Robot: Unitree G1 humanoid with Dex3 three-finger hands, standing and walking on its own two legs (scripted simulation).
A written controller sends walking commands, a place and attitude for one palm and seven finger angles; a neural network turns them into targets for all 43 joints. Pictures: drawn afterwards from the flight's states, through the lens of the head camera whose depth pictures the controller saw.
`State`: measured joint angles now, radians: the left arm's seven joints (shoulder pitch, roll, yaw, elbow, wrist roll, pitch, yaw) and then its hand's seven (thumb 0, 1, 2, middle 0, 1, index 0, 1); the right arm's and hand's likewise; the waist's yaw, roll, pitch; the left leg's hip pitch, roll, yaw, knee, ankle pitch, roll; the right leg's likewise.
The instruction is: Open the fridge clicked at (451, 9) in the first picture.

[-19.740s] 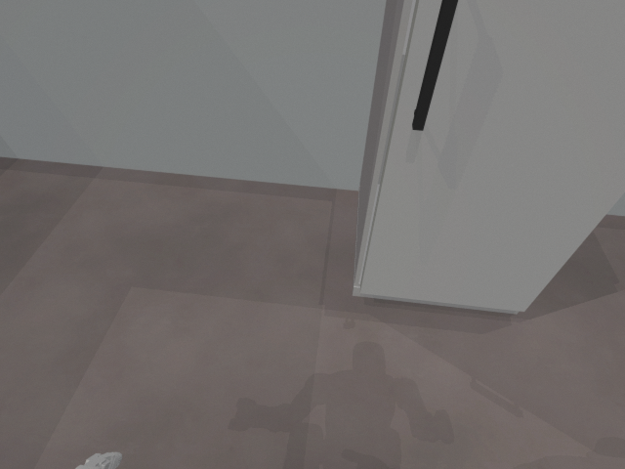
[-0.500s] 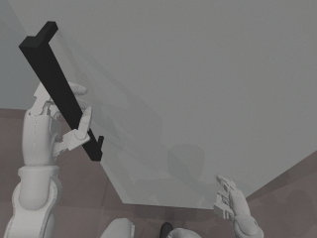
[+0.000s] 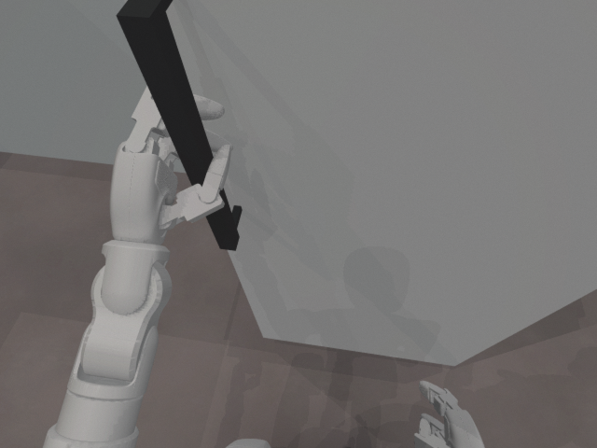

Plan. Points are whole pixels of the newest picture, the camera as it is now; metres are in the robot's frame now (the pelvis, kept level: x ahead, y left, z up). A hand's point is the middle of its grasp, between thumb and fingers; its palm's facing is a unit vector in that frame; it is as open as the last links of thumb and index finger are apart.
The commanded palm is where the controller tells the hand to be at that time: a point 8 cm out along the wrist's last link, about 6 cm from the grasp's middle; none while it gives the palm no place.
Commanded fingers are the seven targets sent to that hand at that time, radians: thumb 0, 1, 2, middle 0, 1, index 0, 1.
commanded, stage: walk backward, drawing the door open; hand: left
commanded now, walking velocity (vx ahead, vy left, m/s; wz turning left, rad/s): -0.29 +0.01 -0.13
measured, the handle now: (207, 152) +0.37 +0.12 +0.19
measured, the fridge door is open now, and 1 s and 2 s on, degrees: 1 5 30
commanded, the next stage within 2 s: none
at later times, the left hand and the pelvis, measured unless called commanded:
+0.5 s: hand (210, 193) +0.32 +0.11 +0.19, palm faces -0.07 -0.98 -0.17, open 6.8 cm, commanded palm +0.28 +0.16 +0.19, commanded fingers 0.00 0.90 0.90 -0.45 -1.40 -0.45 -1.40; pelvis -0.04 +0.03 +0.00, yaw -8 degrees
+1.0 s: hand (197, 236) +0.28 +0.11 +0.19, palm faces -0.14 -0.97 -0.17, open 7.1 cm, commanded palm +0.25 +0.17 +0.19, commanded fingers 0.00 0.90 0.90 -0.45 -1.40 -0.45 -1.40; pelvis -0.06 +0.06 +0.00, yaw -11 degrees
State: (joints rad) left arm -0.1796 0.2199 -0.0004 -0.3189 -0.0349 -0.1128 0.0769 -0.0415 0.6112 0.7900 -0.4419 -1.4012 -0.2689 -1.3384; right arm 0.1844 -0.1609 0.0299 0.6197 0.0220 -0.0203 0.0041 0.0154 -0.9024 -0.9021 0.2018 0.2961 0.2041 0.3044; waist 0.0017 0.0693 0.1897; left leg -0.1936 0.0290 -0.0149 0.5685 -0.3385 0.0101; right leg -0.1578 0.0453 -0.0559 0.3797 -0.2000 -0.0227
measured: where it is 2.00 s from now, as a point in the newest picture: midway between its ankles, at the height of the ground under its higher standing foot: outside the picture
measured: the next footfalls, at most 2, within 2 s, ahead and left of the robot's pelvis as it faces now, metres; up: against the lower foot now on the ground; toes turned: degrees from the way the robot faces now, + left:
left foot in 0.34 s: +0.03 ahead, +0.16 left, +0.00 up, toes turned -2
left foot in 0.82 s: +0.00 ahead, +0.18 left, +0.00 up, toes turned -7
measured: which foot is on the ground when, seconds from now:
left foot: down 0.00-0.02, up 0.04-0.32, down 0.34-0.58, up 0.60-0.80, down 0.82-1.00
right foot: down 0.00-0.88, up 0.90-0.96, down 0.98-1.00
